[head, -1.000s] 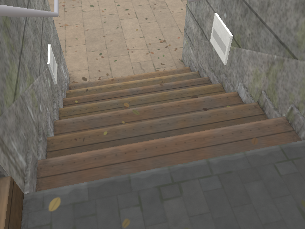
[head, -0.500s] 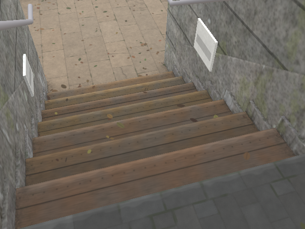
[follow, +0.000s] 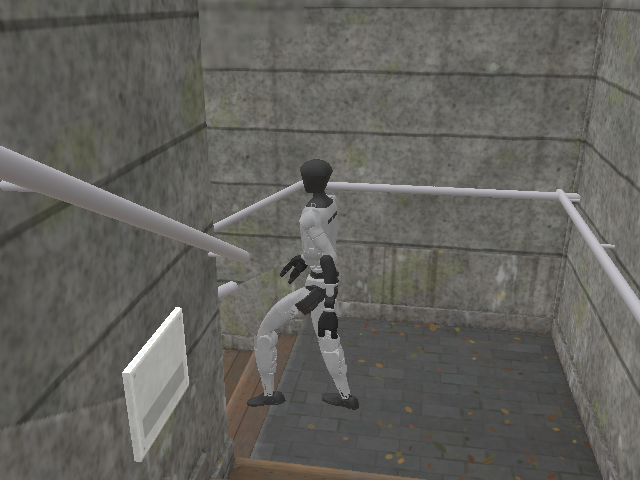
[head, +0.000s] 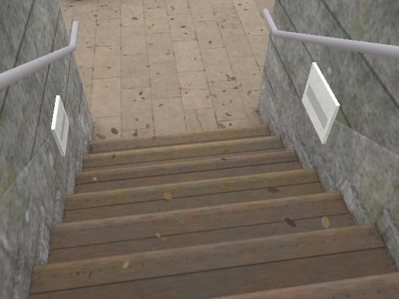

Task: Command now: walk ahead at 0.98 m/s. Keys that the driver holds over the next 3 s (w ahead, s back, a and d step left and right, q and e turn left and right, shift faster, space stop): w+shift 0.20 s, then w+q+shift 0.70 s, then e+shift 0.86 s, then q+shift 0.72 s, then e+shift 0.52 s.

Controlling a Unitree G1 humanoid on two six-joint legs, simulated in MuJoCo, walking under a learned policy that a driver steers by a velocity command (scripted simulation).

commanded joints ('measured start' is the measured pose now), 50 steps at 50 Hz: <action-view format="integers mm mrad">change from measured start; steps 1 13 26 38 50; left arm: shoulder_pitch -82 -235 -43 -327 -286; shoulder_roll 111 122 185 193 63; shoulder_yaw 6 19 11 30 11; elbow -66 -234 -167 -90 -195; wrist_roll -21 71 28 25 68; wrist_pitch -37 35 4 13 52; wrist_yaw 14 -22 -12 48 -1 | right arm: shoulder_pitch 88 140 445 674 328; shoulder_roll -63 -191 -56 -232 -54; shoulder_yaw -14 -91 -63 -104 -20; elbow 2 83 143 192 149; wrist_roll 9 10 -55 -8 52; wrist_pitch -25 -70 41 93 -34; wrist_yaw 3 -83 -71 -35 -89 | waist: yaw -90 38 -109 -406 -30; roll -60 42 -130 -8 -40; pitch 39 47 45 -106 0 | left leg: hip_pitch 444 127 -228 1003 43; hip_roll -86 7 -66 -67 -203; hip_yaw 76 -234 -157 -17 -219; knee -132 -415 688 -90 40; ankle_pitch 338 -374 -469 30 -357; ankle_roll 61 55 7 228 91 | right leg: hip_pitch -332 -296 -72 -754 -326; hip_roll -162 -160 -453 -300 -108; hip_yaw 20 44 253 -126 28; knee -42 653 304 1547 434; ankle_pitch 571 32 713 520 951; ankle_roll -3 103 131 103 110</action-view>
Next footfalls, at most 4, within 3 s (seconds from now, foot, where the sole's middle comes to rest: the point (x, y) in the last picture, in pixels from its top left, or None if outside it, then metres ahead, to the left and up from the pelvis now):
0.10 left None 0.28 0.10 -0.78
0.44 right None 0.49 -0.12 -0.93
0.76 left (202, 270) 0.73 0.06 -1.10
1.12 right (200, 221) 1.07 0.09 -1.27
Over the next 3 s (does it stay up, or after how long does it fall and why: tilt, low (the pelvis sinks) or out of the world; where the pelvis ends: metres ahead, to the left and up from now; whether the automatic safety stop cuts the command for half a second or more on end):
stays up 0.97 0.15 -0.50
